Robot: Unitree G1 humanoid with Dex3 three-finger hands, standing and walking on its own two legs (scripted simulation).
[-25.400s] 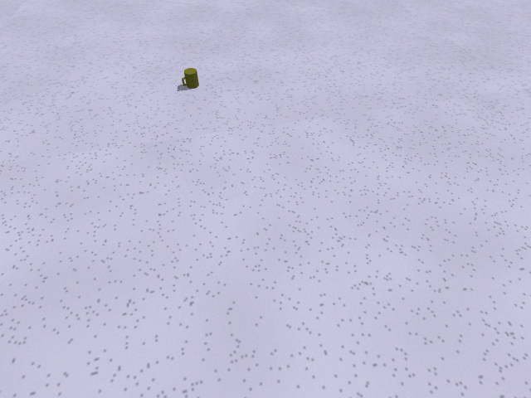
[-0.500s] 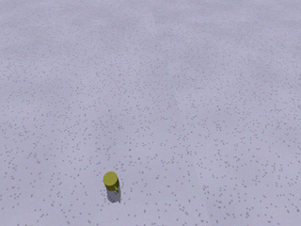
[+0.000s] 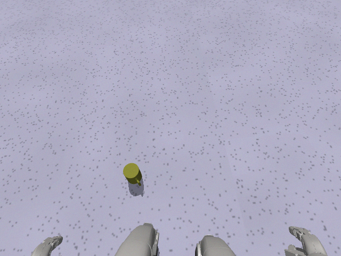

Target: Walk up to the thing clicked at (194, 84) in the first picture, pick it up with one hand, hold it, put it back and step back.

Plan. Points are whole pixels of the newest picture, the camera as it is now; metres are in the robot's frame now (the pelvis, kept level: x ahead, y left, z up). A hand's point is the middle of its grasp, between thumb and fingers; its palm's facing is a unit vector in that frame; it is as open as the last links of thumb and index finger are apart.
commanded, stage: walk up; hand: left
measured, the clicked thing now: (134, 176) +0.51 +0.25 -0.70
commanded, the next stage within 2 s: stand in 1.92 s
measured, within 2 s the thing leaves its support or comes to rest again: neither
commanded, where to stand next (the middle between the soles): +0.15 +0.01 m, yaw +3 degrees
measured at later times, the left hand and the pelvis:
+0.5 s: hand out of the picture -0.01 +0.30 -0.15, palm faces -0.01 -0.92 -0.38, open 7.4 cm; pelvis -0.12 +0.03 +0.01, yaw +1 degrees
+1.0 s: hand out of the picture -0.14 +0.31 -0.14, palm faces +0.02 -0.93 -0.37, open 7.4 cm; pelvis -0.25 +0.04 +0.00, yaw +2 degrees
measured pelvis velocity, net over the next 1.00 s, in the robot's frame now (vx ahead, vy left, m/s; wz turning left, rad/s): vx -0.25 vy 0.04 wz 0.03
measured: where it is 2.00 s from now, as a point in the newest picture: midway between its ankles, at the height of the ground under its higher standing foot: outside the picture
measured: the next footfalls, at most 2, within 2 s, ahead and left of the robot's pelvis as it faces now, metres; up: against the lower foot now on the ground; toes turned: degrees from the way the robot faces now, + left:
left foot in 0.24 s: -0.06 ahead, +0.13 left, +0.00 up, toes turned +2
right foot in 0.60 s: -0.13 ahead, -0.10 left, +0.00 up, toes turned +1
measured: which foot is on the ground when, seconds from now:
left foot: up 0.00-0.22, down 0.24-0.62, up 0.64-0.88, down 0.90-1.00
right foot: down 0.00-0.26, up 0.28-0.58, down 0.60-0.92, up 0.94-1.00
